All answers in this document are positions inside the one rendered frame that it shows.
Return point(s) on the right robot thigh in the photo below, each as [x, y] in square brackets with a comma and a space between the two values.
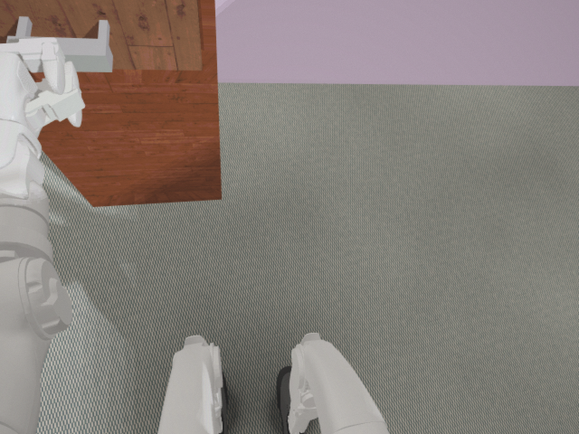
[343, 404]

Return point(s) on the robot left forearm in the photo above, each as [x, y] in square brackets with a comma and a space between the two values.
[24, 205]

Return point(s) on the left robot hand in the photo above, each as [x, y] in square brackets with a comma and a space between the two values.
[57, 97]

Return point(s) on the handle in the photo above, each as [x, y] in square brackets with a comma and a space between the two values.
[87, 55]

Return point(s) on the cabinet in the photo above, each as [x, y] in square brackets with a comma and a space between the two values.
[146, 136]

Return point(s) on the left robot upper arm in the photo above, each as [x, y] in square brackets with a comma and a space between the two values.
[34, 307]

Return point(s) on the drawer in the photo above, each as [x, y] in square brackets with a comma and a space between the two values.
[143, 34]

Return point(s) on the robot right shin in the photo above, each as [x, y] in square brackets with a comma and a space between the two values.
[302, 405]

